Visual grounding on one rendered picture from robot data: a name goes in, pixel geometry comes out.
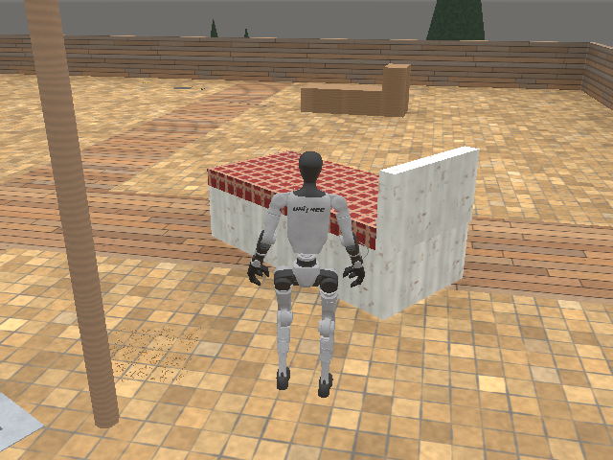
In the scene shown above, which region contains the left robot thigh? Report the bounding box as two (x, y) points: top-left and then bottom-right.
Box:
(274, 265), (293, 327)

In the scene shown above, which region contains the right robot forearm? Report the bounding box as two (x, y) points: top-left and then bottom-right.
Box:
(345, 232), (364, 268)

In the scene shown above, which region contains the left robot forearm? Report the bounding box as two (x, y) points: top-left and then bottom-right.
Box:
(251, 230), (271, 267)

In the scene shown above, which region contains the robot right hand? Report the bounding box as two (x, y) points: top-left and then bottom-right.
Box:
(343, 265), (365, 288)

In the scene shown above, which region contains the left robot upper arm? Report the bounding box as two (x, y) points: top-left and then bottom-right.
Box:
(261, 192), (289, 245)

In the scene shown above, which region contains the right robot upper arm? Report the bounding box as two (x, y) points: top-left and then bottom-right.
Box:
(329, 194), (355, 247)

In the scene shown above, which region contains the robot left hand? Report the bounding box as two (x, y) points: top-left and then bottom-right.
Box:
(247, 262), (269, 286)

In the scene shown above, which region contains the robot torso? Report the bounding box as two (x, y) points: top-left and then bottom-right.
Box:
(286, 188), (331, 288)

